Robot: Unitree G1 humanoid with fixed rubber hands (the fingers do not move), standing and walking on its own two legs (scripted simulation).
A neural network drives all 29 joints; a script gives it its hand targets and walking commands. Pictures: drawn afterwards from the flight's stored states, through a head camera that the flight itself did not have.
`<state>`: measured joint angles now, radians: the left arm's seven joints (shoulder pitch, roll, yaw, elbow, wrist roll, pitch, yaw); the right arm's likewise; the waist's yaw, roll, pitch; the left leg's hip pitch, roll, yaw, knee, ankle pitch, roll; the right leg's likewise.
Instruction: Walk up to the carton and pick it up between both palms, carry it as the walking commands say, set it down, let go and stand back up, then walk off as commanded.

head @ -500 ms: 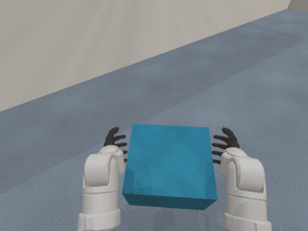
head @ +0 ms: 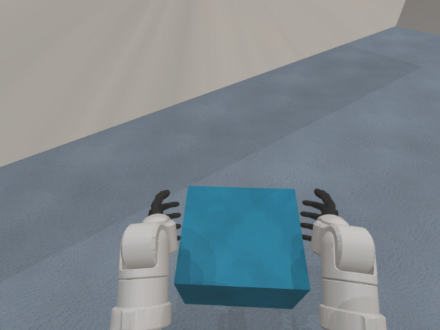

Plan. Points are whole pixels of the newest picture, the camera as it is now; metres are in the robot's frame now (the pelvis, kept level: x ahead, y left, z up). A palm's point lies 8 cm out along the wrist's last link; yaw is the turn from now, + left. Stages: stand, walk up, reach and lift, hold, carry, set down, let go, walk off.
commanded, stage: carry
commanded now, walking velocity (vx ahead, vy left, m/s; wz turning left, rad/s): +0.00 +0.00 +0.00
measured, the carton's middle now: (239, 246) +0.31 +0.00 +0.00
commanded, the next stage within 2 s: none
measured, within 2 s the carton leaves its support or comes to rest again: neither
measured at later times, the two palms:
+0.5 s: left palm (171, 218) +0.30 +0.13 +0.09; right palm (333, 220) +0.31 -0.16 +0.09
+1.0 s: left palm (176, 217) +0.31 +0.12 +0.09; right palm (339, 218) +0.31 -0.17 +0.09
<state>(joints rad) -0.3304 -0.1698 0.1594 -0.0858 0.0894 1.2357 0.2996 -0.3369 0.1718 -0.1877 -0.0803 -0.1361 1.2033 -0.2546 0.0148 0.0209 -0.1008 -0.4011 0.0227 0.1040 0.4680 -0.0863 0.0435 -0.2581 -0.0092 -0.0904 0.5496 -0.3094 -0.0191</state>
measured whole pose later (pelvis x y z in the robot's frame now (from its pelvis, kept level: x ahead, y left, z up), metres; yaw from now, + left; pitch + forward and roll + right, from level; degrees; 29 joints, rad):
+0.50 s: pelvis +0.02 -0.01 +0.00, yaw +0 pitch +1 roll +0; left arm -0.33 -0.17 0.16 -0.11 0.09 1.23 0.30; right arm -0.34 0.17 -0.18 -0.10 -0.13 1.20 -0.27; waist 0.01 0.00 -0.08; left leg -0.40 0.03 0.10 0.51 -0.14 0.02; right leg -0.25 -0.01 -0.09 0.59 -0.36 -0.03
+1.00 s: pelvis +0.02 -0.02 +0.00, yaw +0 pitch +1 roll +1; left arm -0.33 -0.17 0.16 -0.11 0.09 1.23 0.30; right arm -0.34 0.17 -0.18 -0.10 -0.13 1.20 -0.27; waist 0.00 0.00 -0.08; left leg -0.38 0.04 0.10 0.51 -0.14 0.01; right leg -0.24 0.00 -0.09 0.59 -0.37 -0.04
